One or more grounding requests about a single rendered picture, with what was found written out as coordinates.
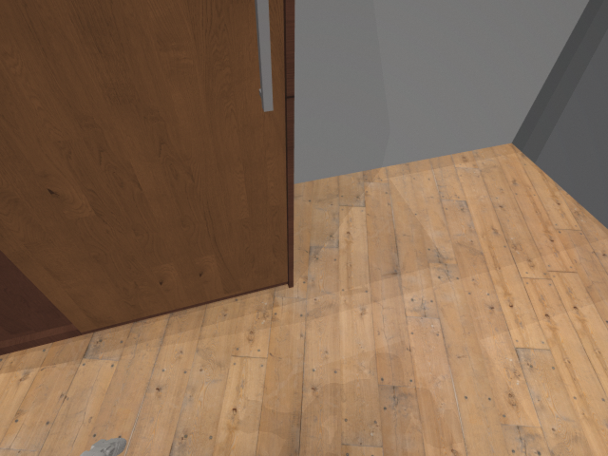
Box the wardrobe door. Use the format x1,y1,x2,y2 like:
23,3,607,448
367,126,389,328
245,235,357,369
0,0,288,333
0,251,72,341

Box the handle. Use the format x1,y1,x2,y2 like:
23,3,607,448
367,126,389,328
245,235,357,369
255,0,274,112

